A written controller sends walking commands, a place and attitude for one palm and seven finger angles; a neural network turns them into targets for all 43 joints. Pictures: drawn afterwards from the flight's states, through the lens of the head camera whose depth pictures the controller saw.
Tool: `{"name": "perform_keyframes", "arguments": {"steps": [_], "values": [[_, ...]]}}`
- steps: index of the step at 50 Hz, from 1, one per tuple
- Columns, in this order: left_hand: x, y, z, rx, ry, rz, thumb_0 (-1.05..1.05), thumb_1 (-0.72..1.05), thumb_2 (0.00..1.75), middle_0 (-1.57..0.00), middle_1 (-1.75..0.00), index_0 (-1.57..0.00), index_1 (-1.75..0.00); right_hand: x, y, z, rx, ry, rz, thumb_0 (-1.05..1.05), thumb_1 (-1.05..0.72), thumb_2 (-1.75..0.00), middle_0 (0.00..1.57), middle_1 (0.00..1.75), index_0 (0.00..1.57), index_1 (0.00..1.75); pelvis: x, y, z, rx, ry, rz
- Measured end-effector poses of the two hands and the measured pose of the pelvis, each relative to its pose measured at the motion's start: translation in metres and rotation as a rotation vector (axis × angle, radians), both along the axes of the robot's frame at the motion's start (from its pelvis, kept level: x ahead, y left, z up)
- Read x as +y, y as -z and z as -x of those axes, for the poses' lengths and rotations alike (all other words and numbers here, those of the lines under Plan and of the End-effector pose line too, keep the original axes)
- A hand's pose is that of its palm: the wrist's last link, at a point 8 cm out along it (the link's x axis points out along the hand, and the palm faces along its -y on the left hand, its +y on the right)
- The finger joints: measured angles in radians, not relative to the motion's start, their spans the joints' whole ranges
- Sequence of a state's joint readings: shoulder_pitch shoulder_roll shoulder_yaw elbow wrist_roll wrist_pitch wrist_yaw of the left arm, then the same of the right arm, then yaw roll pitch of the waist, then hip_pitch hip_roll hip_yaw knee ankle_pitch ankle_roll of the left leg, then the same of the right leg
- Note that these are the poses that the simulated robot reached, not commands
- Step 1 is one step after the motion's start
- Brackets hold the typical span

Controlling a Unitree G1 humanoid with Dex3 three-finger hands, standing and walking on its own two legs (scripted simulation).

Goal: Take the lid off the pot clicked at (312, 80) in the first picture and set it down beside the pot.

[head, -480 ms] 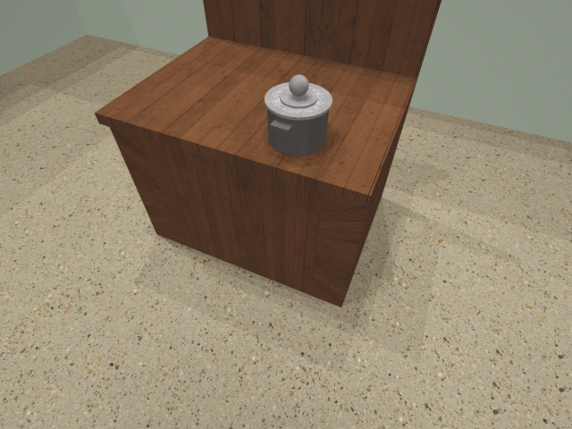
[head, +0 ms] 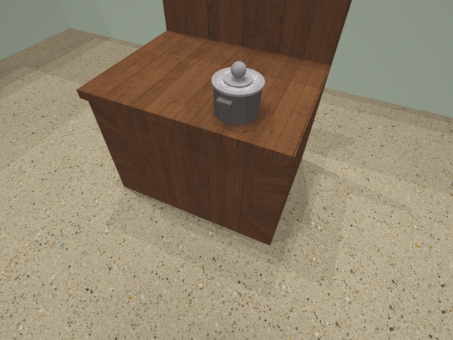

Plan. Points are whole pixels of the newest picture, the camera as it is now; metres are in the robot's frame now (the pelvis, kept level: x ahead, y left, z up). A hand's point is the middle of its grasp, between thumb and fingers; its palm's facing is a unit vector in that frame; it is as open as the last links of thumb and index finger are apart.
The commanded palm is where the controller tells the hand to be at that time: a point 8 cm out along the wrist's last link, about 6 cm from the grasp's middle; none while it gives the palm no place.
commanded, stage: look at it before walking up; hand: left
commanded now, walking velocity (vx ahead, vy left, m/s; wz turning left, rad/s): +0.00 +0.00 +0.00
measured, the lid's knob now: (238, 69) +0.89 +0.02 +0.04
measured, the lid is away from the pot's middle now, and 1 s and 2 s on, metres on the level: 0.00 0.00 0.00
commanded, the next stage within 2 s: turn to face it in 0.16 s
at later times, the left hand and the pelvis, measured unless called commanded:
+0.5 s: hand out of the picture +0.00 +0.18 -0.18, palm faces -0.02 -0.98 -0.22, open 7.4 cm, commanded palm none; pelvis -0.01 +0.00 -0.01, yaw -4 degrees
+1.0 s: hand out of the picture +0.06 +0.19 -0.18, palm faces -0.14 -0.96 -0.22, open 7.4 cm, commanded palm none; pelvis -0.02 +0.01 -0.01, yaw -14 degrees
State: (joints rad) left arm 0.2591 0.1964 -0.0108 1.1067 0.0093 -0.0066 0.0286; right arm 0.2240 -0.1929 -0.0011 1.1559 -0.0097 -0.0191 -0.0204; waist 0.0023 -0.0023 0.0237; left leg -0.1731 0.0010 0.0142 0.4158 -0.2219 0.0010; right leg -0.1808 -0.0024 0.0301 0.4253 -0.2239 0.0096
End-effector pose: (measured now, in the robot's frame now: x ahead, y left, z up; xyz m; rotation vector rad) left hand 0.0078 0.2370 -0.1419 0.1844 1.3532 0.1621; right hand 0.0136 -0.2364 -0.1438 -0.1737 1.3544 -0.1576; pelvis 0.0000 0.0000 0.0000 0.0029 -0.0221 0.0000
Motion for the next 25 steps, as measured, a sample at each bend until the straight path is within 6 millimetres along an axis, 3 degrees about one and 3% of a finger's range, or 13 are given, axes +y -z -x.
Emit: {"name": "perform_keyframes", "arguments": {"steps": [18,25], "values": [[-0.004,0.001,0.013,0.039,-0.019,0.008,0.0,0.91,0.9,-0.2,-0.3,-0.2,-0.3,0.01,0.004,0.009,0.019,0.019,-0.017,0.0,-0.91,-0.9,0.2,0.29,0.2,0.3,0.002,0.001,-0.001,0.003,0.014,-0.002],[-0.006,0.005,0.008,0.066,0.014,0.005,0.0,0.91,0.9,-0.2,-0.3,-0.2,-0.3,0.005,0.011,0.014,-0.01,0.086,-0.019,0.0,-0.91,-0.9,0.2,0.29,0.2,0.3,-0.003,0.008,0.005,0.01,0.077,-0.016]]}}
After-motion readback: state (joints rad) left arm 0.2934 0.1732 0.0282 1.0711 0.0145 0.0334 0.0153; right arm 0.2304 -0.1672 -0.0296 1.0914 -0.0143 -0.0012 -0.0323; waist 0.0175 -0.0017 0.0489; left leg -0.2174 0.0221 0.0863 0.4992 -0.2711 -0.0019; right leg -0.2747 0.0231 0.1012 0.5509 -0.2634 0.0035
